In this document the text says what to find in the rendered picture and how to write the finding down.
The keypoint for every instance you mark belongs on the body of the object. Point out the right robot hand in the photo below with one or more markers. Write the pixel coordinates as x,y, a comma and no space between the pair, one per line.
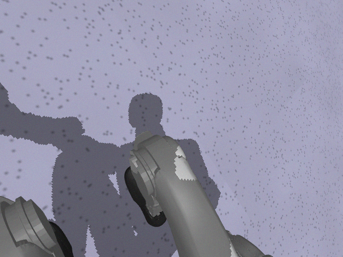
243,247

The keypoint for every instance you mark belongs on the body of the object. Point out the right robot foot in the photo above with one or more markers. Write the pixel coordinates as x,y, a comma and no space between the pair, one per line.
131,184

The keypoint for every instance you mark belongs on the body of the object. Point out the left robot foot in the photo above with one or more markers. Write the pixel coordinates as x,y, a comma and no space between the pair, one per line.
62,240

